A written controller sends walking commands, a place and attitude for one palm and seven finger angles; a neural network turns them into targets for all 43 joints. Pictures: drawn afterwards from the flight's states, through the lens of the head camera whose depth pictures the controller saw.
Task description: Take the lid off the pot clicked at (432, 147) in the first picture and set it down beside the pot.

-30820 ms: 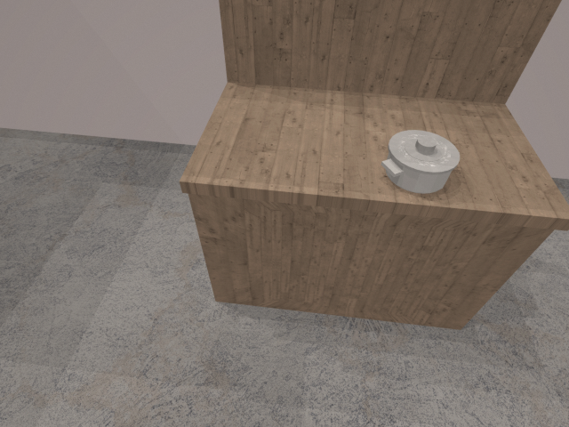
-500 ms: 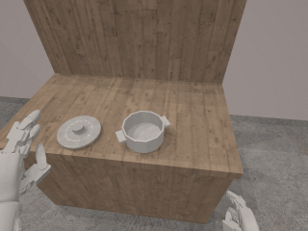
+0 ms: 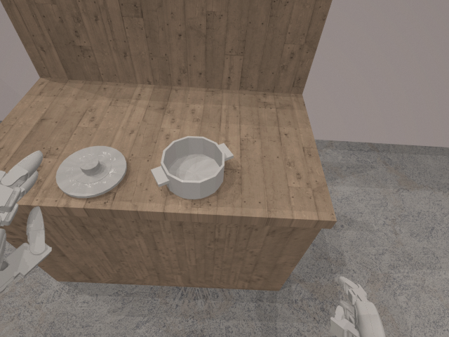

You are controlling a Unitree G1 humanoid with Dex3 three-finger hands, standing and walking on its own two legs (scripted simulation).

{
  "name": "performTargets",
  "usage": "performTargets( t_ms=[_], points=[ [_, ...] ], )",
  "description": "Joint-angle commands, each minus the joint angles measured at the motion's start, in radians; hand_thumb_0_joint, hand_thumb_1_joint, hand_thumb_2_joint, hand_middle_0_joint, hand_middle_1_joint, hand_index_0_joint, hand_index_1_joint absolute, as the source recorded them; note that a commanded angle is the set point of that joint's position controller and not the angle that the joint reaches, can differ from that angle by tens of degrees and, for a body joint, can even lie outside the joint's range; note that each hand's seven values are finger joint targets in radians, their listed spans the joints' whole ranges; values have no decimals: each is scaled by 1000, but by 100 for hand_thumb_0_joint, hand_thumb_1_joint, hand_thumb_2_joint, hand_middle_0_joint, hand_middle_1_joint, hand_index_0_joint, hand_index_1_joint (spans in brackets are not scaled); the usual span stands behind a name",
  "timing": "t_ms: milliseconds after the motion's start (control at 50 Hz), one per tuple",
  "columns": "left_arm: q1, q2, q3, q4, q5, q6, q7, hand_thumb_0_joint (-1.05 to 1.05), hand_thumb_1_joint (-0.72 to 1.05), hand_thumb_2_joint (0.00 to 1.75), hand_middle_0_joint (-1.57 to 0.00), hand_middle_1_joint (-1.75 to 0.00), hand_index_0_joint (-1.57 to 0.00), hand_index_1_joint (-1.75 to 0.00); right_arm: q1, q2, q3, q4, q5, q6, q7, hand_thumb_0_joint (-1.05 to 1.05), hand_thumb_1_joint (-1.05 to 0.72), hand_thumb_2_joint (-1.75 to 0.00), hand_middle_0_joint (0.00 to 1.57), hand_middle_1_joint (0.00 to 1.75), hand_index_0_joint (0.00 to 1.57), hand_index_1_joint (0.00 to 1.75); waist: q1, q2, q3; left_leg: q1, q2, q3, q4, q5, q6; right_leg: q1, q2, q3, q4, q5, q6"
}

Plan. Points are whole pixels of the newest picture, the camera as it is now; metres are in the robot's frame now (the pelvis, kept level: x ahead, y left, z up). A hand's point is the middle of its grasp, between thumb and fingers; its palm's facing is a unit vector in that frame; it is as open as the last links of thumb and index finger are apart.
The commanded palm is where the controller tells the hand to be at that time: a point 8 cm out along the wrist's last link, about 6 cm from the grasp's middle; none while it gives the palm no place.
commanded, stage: step back with the hand held close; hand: left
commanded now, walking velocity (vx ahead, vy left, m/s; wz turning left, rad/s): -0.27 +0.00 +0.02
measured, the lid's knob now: (89, 164) +0.50 +0.37 -0.06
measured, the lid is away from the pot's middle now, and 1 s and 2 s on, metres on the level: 0.26 0.26 0.26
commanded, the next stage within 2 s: stop stepping back and stand still in 1.62 s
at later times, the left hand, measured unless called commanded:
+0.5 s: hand (6, 296) +0.13 +0.25 +0.16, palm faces +0.40 -0.80 -0.45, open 7.4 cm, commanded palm +0.07 +0.29 +0.18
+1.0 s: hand (14, 307) +0.12 +0.23 +0.16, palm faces +0.41 -0.79 -0.45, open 7.4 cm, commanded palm +0.05 +0.27 +0.18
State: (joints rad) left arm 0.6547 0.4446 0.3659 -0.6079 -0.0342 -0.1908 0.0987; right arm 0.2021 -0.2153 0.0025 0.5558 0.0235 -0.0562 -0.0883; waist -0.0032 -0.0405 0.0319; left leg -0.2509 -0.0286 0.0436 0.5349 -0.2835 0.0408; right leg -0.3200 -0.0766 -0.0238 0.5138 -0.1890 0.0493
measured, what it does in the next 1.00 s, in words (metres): shifts its weight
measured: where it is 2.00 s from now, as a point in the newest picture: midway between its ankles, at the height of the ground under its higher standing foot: outside the picture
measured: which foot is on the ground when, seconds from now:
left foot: down 0.00-1.00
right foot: down 0.00-1.00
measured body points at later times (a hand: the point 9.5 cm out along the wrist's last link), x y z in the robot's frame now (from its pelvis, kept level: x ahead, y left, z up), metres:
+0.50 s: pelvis -0.06 +0.00 -0.02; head -0.05 +0.03 +0.43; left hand +0.11 +0.29 +0.18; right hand +0.11 -0.23 -0.08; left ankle +0.00 +0.09 -0.73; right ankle +0.05 -0.15 -0.73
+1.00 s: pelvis -0.07 -0.01 -0.03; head -0.06 +0.02 +0.42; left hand +0.10 +0.27 +0.19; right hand +0.10 -0.25 -0.08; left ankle +0.00 +0.09 -0.73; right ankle +0.05 -0.15 -0.73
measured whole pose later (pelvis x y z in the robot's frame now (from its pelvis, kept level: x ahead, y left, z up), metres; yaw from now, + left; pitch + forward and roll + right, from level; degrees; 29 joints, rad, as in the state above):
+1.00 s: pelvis -0.07 -0.01 -0.03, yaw +2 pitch -1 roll +0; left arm 0.56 0.42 0.42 -0.62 0.01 -0.28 0.14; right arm 0.25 -0.20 0.00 0.57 0.01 -0.16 -0.06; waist -0.02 -0.07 0.03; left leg -0.46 0.01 0.04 0.78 -0.34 0.03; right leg -0.49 -0.06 -0.05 0.69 -0.18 0.02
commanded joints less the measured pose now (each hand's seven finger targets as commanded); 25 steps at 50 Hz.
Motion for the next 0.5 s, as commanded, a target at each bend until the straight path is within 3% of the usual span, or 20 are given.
performTargets(
  t_ms=[0, 60, 140, 160, 280, 340, 420, 480],
  points=[
    [-37, 99, 119, -179, -6, -68, 36, 0, 90, 90, -20, -30, -20, -30, -91, -128, -46, -161, 3, -78, -15, 0, -90, -90, 20, 30, 20, 30, 14, 101, -111, -106, 172, -152, -135, 110, 26, 118, -54, 38, 19, 144, -51],
    [-89, 96, 100, -188, -1, -72, 40, 0, 90, 90, -20, -30, -20, -30, -78, -135, -46, -156, 2, -90, -15, 0, -90, -90, 20, 30, 20, 30, 2, 48, -80, -155, 140, -150, -112, -119, 24, 74, -80, 95, -25, 68, -72],
    [-114, 92, 92, -187, 9, -80, 52, 0, 90, 90, -20, -30, -20, -30, -62, -137, -45, -153, -2, -106, -13, 0, -90, -90, 20, 30, 20, 30, -3, 23, -46, -194, 125, -158, -84, -278, 31, 2, -91, 137, -82, -115, -86],
    [-128, 121, 111, -200, 14, -83, 57, 0, 90, 90, -20, -30, -20, -30, -63, -138, -45, -152, -4, -108, -15, 0, -90, -90, 20, 30, 20, 30, -3, 44, -49, -199, 127, -162, -92, -289, 32, -1, -90, 140, -86, -142, -87],
    [-114, 106, 117, -204, 28, -103, 69, 0, 90, 90, -20, -30, -20, -30, -59, -136, -39, -161, -2, -135, -14, 0, -90, -90, 20, 30, 20, 30, -1, 138, -62, -323, 172, -207, -188, -375, 53, 105, -35, 74, 24, -138, -60],
    [-113, 104, 122, -188, 27, -110, 66, 0, 90, 90, -20, -30, -20, -30, -54, -136, -45, -162, -1, -143, -7, 0, -90, -90, 20, 30, 20, 30, 1, 94, -61, -347, 168, -194, -153, -333, 50, 126, -42, 81, 36, -62, -61],
    [-124, 105, 128, -187, 39, -126, 65, 0, 90, 90, -20, -30, -20, -30, -48, -144, -49, -160, -5, -152, 1, 0, -90, -90, 20, 30, 20, 30, -4, 118, -38, -425, 184, -213, -166, -408, 62, 142, -39, 85, 82, -78, -64],
    [-131, 109, 131, -212, 40, -137, 63, 0, 90, 90, -20, -30, -20, -30, -41, -141, -52, -157, -5, -156, 6, 0, -90, -90, 20, 30, 20, 30, -6, 105, -61, -407, 181, -213, -150, -374, 56, 134, -43, 83, 101, -45, -69]
  ],
)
